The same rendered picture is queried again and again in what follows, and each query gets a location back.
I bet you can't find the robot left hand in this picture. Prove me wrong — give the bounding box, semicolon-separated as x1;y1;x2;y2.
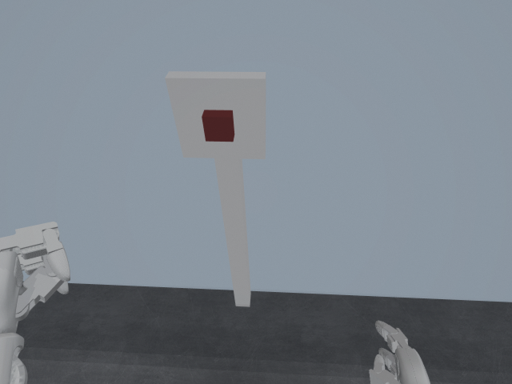
0;222;70;334

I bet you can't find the button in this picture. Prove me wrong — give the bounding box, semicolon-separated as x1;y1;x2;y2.
202;110;234;142

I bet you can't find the left robot forearm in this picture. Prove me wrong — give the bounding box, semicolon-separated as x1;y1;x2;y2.
0;333;28;384

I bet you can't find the panel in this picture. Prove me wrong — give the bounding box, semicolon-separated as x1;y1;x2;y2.
165;71;266;307

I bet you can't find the robot right hand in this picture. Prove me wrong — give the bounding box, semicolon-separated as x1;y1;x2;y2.
369;321;430;384

